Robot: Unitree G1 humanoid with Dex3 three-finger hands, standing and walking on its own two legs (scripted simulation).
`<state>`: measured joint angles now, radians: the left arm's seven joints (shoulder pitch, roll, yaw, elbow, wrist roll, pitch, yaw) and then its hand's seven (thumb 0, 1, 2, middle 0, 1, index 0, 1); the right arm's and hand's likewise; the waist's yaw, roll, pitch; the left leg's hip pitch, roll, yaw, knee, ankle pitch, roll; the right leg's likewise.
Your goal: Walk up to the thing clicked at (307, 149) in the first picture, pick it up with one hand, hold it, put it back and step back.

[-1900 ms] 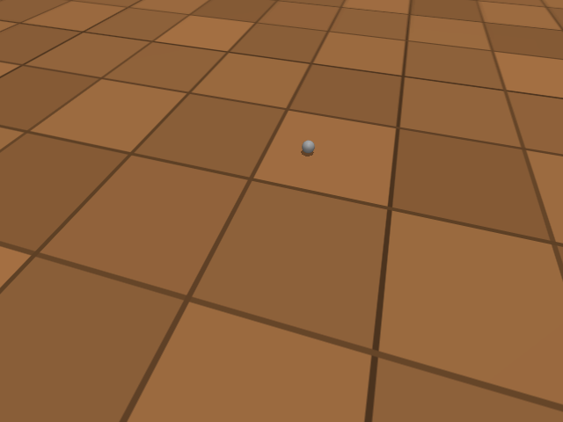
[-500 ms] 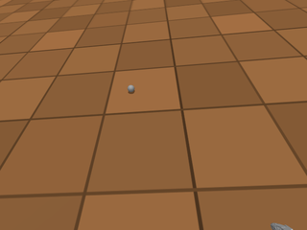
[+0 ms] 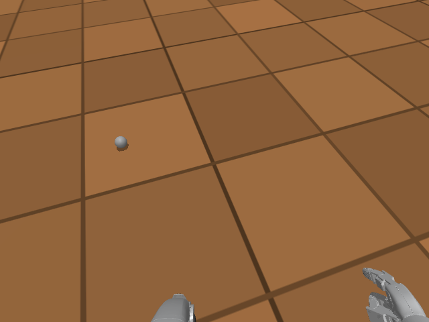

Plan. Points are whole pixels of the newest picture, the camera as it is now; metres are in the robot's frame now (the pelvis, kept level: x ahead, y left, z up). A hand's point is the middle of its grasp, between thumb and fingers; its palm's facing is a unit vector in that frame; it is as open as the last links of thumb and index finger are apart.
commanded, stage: walk up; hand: left
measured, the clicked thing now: (120, 142) +1.18 +0.64 -0.69
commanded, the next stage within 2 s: none
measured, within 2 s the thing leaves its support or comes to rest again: neither
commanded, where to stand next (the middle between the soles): +0.80 +0.87 m, yaw -60 degrees
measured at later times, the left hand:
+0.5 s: hand (65, 190) +0.43 +0.40 -0.07, palm faces -0.20 -0.77 -0.61, open 7.4 cm
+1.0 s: hand (57, 135) +0.65 +0.53 -0.10, palm faces -0.48 -0.68 -0.56, open 7.4 cm
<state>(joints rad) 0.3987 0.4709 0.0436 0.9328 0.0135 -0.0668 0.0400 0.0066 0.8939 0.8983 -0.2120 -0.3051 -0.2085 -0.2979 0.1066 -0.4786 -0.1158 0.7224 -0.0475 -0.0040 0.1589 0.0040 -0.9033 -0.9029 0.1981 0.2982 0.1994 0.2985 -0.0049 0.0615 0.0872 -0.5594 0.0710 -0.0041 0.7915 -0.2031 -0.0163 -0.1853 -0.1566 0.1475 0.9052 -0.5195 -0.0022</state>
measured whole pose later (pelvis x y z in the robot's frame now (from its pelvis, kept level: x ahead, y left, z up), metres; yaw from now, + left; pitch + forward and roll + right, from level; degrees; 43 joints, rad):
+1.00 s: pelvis +0.43 +0.30 +0.01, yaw -29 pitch +0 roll +0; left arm 0.31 0.44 0.05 0.87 -0.01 -0.07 0.09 0.00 0.90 0.90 -0.21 -0.30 -0.20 -0.30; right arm 0.28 -0.43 -0.10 0.70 -0.08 0.07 0.07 0.01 -0.90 -0.90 0.20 0.30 0.20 0.30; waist -0.10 0.08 0.10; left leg -0.37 0.03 0.18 0.80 -0.44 0.08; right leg -0.57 -0.02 -0.16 0.87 -0.32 -0.06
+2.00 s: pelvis +0.67 +0.72 -0.01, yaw -46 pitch -1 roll +0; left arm 0.29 0.46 0.06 0.76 0.05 -0.06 0.09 0.00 0.89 0.90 -0.21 -0.31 -0.21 -0.30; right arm 0.22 -0.50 -0.12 0.64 -0.06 0.12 0.08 0.01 -0.90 -0.90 0.20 0.30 0.20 0.30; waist -0.01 0.10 0.11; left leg -0.51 0.12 -0.10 1.13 -0.52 0.01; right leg -0.60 -0.12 0.09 0.86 -0.27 -0.01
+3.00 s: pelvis +0.82 +0.99 +0.03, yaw -63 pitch -2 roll -1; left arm 0.24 0.45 0.10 0.96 0.03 0.04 -0.06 0.01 0.91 0.90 -0.20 -0.30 -0.20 -0.30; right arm 0.38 -0.43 -0.06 0.94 -0.03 -0.08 -0.02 0.00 -0.90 -0.90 0.20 0.30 0.20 0.30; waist -0.02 -0.06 0.11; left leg -0.19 0.10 0.12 0.65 -0.40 -0.02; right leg -0.46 -0.01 0.10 0.94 -0.40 -0.01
